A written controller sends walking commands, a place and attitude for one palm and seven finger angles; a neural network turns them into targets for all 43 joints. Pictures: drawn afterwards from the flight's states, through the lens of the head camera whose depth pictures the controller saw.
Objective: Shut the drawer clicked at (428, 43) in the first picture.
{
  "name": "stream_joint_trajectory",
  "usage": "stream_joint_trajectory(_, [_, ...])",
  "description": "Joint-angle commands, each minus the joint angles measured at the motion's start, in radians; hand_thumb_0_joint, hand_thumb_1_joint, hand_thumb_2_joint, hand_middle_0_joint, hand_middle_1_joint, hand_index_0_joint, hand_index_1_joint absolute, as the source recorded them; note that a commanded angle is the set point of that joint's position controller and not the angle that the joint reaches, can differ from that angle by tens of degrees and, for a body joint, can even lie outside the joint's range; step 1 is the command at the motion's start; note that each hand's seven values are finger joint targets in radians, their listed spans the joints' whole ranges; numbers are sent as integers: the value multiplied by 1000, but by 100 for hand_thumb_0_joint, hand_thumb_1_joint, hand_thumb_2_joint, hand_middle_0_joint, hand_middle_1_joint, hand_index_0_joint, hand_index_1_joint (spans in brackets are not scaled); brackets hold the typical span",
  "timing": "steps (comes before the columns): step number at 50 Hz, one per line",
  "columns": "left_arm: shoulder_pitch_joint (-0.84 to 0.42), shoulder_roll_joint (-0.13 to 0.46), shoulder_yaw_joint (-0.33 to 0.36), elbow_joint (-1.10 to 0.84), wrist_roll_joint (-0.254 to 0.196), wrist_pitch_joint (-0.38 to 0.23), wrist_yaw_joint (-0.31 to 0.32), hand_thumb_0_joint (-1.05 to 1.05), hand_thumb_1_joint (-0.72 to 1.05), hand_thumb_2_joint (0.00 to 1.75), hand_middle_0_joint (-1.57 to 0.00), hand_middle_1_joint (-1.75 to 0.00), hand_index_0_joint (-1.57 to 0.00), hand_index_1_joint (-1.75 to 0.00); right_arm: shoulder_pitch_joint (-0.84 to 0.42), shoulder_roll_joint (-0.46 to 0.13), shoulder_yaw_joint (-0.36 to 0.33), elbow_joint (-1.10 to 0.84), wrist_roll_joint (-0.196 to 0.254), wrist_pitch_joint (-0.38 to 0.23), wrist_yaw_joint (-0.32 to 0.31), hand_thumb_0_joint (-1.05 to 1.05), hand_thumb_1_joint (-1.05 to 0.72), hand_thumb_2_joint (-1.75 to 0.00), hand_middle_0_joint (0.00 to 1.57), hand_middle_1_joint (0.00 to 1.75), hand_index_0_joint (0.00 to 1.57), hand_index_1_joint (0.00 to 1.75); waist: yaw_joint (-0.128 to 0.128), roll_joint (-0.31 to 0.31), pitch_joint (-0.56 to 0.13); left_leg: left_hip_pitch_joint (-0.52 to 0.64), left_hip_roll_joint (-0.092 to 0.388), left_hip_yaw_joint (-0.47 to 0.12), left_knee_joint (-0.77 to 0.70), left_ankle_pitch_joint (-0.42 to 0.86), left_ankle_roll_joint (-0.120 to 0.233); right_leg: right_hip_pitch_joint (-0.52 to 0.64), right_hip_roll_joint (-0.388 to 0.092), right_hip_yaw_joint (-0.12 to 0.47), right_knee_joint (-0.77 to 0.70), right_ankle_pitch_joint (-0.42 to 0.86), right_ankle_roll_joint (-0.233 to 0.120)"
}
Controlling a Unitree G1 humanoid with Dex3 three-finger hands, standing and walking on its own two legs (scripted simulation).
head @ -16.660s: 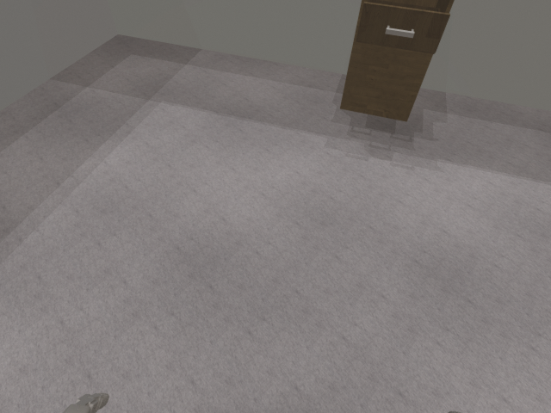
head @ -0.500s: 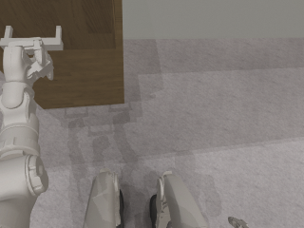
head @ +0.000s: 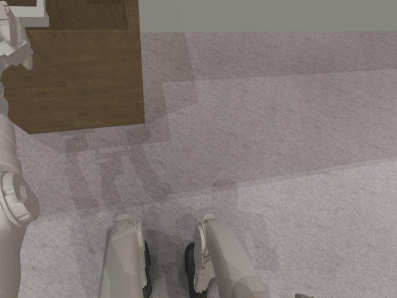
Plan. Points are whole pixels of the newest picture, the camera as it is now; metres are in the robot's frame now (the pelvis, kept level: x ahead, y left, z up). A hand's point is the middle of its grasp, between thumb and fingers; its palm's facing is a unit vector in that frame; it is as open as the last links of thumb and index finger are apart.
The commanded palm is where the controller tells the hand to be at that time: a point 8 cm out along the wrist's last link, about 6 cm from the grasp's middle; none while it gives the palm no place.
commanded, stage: push the drawer shut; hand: left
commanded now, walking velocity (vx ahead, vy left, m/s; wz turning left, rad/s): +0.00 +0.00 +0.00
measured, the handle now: (2, 6) +0.61 +0.31 +0.04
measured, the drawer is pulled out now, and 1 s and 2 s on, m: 0.00 0.00 0.00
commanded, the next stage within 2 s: pull the fist back off the drawer in 0.44 s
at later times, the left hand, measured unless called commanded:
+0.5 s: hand (12, 40) +0.55 +0.28 +0.04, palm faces +0.12 -0.99 -0.06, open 3.0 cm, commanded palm +0.61 +0.26 +0.04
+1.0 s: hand (13, 41) +0.54 +0.28 +0.04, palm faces +0.12 -0.99 -0.05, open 2.9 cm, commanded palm +0.55 +0.25 +0.04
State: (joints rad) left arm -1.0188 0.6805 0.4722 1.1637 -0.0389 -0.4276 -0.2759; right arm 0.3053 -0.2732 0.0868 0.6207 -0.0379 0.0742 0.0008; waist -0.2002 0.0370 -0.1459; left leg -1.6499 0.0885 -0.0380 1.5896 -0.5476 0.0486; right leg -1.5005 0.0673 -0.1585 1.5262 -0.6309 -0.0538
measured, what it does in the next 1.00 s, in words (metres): stands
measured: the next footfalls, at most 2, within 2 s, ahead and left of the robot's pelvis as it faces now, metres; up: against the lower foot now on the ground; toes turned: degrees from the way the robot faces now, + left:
none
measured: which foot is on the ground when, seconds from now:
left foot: down 0.00-1.00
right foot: down 0.00-1.00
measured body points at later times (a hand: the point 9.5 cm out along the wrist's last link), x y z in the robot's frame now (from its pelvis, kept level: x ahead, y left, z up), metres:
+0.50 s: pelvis -0.03 +0.00 -0.01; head +0.19 +0.09 +0.37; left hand +0.53 +0.34 +0.05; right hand +0.00 -0.26 -0.10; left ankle +0.07 +0.10 -0.54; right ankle +0.04 -0.10 -0.54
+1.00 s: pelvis -0.02 +0.01 -0.01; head +0.19 +0.10 +0.38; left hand +0.53 +0.34 +0.04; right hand +0.00 -0.25 -0.09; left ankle +0.07 +0.10 -0.54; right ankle +0.04 -0.10 -0.54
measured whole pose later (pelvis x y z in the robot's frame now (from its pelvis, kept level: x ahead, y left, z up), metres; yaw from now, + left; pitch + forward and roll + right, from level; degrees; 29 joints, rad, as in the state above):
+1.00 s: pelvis -0.02 +0.01 -0.01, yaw -1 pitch +35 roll -11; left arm -1.16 0.73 0.36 1.15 -0.01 -0.32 -0.23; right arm 0.33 -0.26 0.12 0.64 -0.05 0.01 0.00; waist -0.23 0.02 -0.12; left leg -1.72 0.07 -0.06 1.59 -0.49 0.07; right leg -1.55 0.05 -0.18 1.52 -0.58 -0.03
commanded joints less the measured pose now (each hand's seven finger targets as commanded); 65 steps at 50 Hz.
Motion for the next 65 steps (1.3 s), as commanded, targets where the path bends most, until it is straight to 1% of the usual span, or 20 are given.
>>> stream_joint_trajectory(1, [-582,273,-5,-224,-13,-43,40,0,90,90,-140,-160,-140,-160,216,-220,-76,-9,-9,-6,-22,0,-90,-90,20,30,20,30,-73,255,-595,642,-16,-124,-143,234,3,76,11,99,-208,187,21])
stream_joint_trajectory(2, [-608,256,-23,-224,-12,-42,42,0,90,90,-140,-160,-140,-160,216,-218,-75,-6,-9,-11,-22,0,-90,-90,20,30,20,30,-83,280,-581,651,-16,-132,-147,216,3,44,10,96,-206,178,19])
stream_joint_trajectory(6, [-673,311,-23,-201,4,-22,50,0,90,90,-140,-160,-140,-160,223,-227,-63,-2,-11,-19,-33,0,-90,-90,20,30,20,30,-105,276,-572,606,-16,-135,-138,154,7,31,10,100,-202,146,21])
stream_joint_trajectory(7, [-692,301,-36,-204,8,-22,50,0,90,90,-140,-160,-140,-160,224,-225,-61,-2,-11,-24,-33,0,-90,-90,20,30,20,30,-107,323,-572,626,-16,-142,-144,145,4,2,10,95,-196,143,17])
stream_joint_trajectory(12, [-763,289,-82,-231,16,-14,52,0,90,90,-140,-160,-140,-160,223,-233,-52,4,-15,-42,-42,0,-90,-90,20,30,20,30,-128,389,-584,680,-9,-173,-165,77,-2,-62,7,84,-186,122,12])
stream_joint_trajectory(16, [-766,298,-101,-191,25,14,59,0,90,90,-140,-160,-140,-160,215,-241,-40,5,-11,-56,-51,0,-90,-90,20,30,20,30,-139,374,-550,648,-5,-185,-186,-9,-2,-71,5,83,-191,88,14])
stream_joint_trajectory(18, [-782,276,-117,-192,24,20,64,0,90,90,-140,-160,-140,-160,211,-243,-38,11,-11,-68,-55,0,-90,-90,20,30,20,30,-148,400,-536,673,0,-199,-203,-38,-5,-111,2,75,-189,81,14])
stream_joint_trajectory(20, [-798,304,-113,-209,23,21,66,0,90,90,-140,-160,-140,-160,211,-245,-33,15,-11,-78,-59,0,-90,-90,20,30,20,30,-145,419,-549,681,1,-200,-208,-44,-7,-102,-1,79,-191,81,13])
stream_joint_trajectory(22, [-802,305,-106,-219,16,21,66,0,90,90,-140,-160,-140,-160,215,-244,-32,15,-11,-90,-61,0,-90,-90,20,30,20,30,-149,411,-574,689,3,-201,-205,-28,-5,-94,0,79,-190,89,14])
stream_joint_trajectory(26, [-780,301,-110,-177,8,35,60,0,90,90,-140,-160,-140,-160,209,-244,-24,17,-6,-103,-65,0,-90,-90,20,30,20,30,-153,371,-523,624,3,-189,-209,-75,-2,-68,2,86,-206,67,18])
stream_joint_trajectory(27, [-785,317,-101,-185,8,29,60,0,90,90,-140,-160,-140,-160,212,-246,-23,18,-8,-107,-67,0,-90,-90,20,30,20,30,-151,389,-527,636,4,-197,-215,-73,-4,-81,1,80,-197,68,15])
stream_joint_trajectory(29, [-775,290,-113,-169,6,35,60,0,90,90,-140,-160,-140,-160,210,-249,-25,16,-7,-109,-67,0,-90,-90,20,30,20,30,-153,373,-515,643,6,-209,-227,-102,-7,-99,1,75,-196,61,16])
stream_joint_trajectory(37, [-753,294,-85,-172,5,39,61,0,90,90,-140,-160,-140,-160,234,-247,-31,7,-13,-101,-58,0,-90,-90,20,30,20,30,-135,374,-526,663,3,-221,-225,-44,-12,-102,1,61,-176,92,10])
stream_joint_trajectory(47, [-672,163,-117,-232,5,55,77,0,90,90,-140,-160,-140,-160,248,-240,-61,13,-22,-70,-25,0,-90,-90,20,30,20,30,-103,399,-560,805,10,-266,-258,23,-31,-151,-9,46,-168,126,6])
stream_joint_trajectory(50, [-585,189,-71,-265,-10,49,74,0,90,90,-140,-160,-140,-160,244,-238,-68,6,-17,-60,-19,0,-90,-90,20,30,20,30,-69,357,-604,799,5,-241,-256,63,-29,-77,-5,54,-183,140,6])
stream_joint_trajectory(53, [-523,168,-75,-279,-13,34,72,0,90,90,-140,-160,-140,-160,232,-229,-71,1,-14,-54,-12,0,-90,-90,20,30,20,30,-51,358,-581,799,3,-227,-263,95,-30,-52,-5,57,-194,147,5])
stream_joint_trajectory(55, [-466,184,-47,-290,-20,23,75,0,90,90,-140,-160,-140,-160,227,-223,-73,-5,-10,-48,-9,0,-90,-90,20,30,20,30,-40,299,-591,763,-1,-201,-251,119,-22,10,-2,65,-205,155,9])
stream_joint_trajectory(57, [-405,185,-29,-291,-22,8,76,0,90,90,-140,-160,-140,-160,218,-216,-75,-12,-8,-45,-5,0,-90,-90,20,30,20,30,-22,292,-589,752,-3,-185,-246,153,-21,38,-1,72,-211,165,9])
stream_joint_trajectory(60, [-393,199,-15,-275,-27,-9,80,0,90,90,-140,-160,-140,-160,210,-213,-76,-13,-4,-38,-6,0,-90,-90,20,30,20,30,-32,232,-559,685,-9,-149,-221,185,-11,92,2,84,-228,176,17])
stream_joint_trajectory(65, [-320,223,25,-274,-42,-44,62,0,90,90,-140,-160,-140,-160,200,-201,-81,-23,-1,-27,-5,0,-90,-90,20,30,20,30,-8,203,-583,646,-17,-101,-182,307,-4,188,7,102,-234,246,20])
